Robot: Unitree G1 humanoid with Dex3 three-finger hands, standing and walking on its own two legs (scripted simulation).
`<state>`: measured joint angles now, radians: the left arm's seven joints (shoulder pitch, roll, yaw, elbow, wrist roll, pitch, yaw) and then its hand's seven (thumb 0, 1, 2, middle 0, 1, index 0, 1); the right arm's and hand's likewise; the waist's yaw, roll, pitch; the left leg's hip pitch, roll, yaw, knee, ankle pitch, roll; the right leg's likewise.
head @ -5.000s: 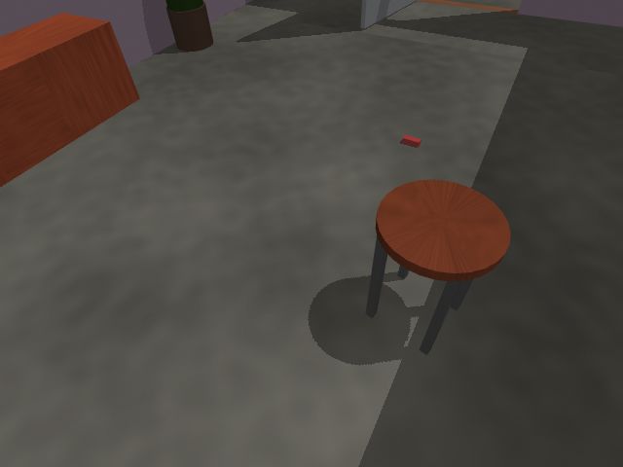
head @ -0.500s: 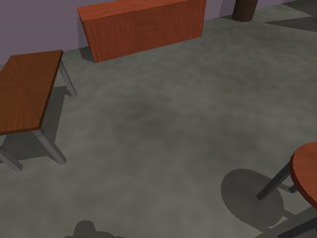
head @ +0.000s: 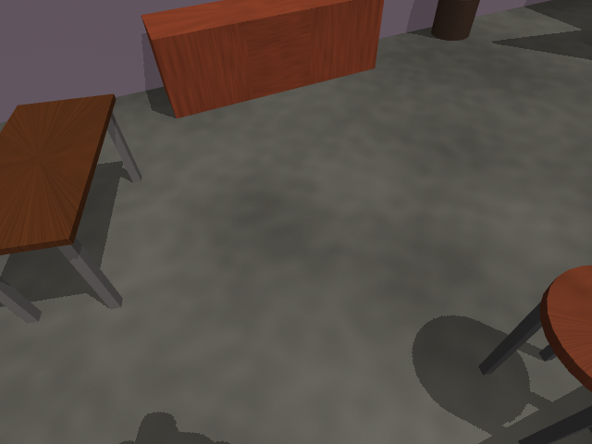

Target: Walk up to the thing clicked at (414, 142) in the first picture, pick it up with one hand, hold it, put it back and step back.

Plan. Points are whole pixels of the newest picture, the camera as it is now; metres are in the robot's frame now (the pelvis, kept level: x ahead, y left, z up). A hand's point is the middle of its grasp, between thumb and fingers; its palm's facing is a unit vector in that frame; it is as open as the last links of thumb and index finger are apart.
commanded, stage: stand
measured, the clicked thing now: out of the picture +1.15 -1.49 -0.77
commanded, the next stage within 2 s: walk up in 0.72 s
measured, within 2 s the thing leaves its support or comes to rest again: neither
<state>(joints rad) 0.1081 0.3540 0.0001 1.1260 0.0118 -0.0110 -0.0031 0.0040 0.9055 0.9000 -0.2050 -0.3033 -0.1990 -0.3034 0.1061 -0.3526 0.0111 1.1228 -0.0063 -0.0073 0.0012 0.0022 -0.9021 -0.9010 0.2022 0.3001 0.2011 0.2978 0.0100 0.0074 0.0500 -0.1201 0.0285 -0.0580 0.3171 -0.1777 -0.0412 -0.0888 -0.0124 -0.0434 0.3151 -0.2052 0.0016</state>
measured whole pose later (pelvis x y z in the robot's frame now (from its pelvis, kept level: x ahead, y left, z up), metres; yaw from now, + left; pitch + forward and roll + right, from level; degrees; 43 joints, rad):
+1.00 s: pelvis +0.05 +0.04 -0.02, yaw +2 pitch -3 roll -1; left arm 0.30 0.43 0.08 1.00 0.05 -0.02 -0.05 0.00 0.90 0.90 -0.21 -0.30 -0.20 -0.30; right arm 0.23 -0.42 -0.10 1.00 -0.04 -0.04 0.07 0.00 -0.90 -0.90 0.20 0.30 0.20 0.30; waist 0.04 0.00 0.07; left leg -0.33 0.06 0.03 0.56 -0.24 0.00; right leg -0.06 -0.06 -0.07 0.48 -0.38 -0.01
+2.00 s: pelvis +0.41 +0.06 -0.02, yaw -16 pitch -3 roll +0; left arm 0.37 0.45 0.04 0.86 0.01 -0.05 -0.02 0.01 0.91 0.90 -0.21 -0.30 -0.20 -0.30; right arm 0.26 -0.39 -0.06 0.78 -0.02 -0.07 0.06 0.00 -0.90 -0.90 0.20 0.30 0.20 0.30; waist 0.00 -0.04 0.10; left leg -0.31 0.04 0.10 0.59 -0.24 0.02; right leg -0.42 0.02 0.07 1.08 -0.40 -0.04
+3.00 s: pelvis +0.48 +0.05 -0.01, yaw -26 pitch -2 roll +1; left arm 0.11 0.35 0.00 1.08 0.01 0.00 -0.02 0.01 0.90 0.90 -0.21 -0.30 -0.20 -0.30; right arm 0.12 -0.38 -0.01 1.07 0.00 -0.02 0.01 0.00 -0.90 -0.90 0.20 0.30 0.20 0.30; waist 0.00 0.01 0.07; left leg -0.15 0.06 0.08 0.46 -0.26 -0.03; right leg -0.25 0.02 0.07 0.48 -0.19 0.00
